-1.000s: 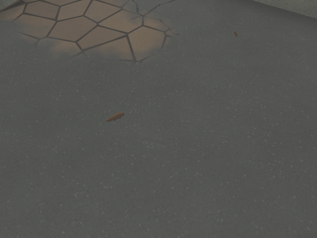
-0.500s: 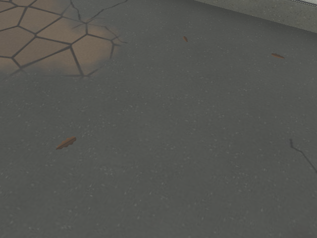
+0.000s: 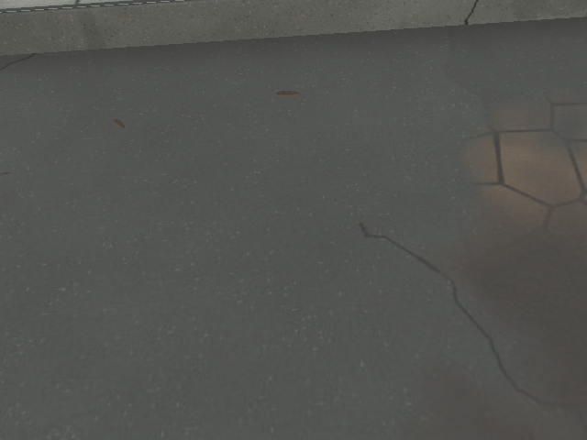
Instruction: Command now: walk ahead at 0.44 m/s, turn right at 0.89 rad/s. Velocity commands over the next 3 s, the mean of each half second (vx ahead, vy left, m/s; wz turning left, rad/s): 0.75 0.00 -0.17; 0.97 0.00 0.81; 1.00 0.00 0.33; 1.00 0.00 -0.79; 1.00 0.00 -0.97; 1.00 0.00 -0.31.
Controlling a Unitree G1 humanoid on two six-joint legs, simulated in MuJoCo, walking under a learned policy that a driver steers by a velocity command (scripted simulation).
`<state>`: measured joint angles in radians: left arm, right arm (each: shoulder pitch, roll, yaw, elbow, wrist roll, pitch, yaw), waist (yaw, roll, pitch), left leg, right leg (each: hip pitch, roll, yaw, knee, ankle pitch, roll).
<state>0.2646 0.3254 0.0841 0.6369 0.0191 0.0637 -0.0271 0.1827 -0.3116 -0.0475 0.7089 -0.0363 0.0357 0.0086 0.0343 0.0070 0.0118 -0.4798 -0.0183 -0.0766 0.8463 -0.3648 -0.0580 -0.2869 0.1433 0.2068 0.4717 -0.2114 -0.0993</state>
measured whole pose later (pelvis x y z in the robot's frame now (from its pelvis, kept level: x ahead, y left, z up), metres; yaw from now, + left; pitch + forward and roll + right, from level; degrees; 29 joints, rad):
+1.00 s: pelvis +0.61 +0.03 -0.05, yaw +24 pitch +1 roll -2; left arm 0.48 0.26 0.03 0.88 0.04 -0.05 0.01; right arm 0.03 -0.31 -0.04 0.66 -0.02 -0.02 0.06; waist 0.03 0.03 0.05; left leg -0.58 -0.08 0.15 0.75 -0.21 0.22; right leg 0.12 -0.07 -0.24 0.88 -0.41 0.04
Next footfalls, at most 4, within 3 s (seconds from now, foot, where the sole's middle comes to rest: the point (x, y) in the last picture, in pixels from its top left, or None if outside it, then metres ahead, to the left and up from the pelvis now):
0.12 left None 0.09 0.13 -0.78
0.52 right None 0.36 -0.16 -0.78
0.98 left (285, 328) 0.75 0.11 -0.78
1.42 right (249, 194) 1.20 0.23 -0.78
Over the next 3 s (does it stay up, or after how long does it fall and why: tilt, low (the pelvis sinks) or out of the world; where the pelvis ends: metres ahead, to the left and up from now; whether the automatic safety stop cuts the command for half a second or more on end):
stays up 2.36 0.31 0.17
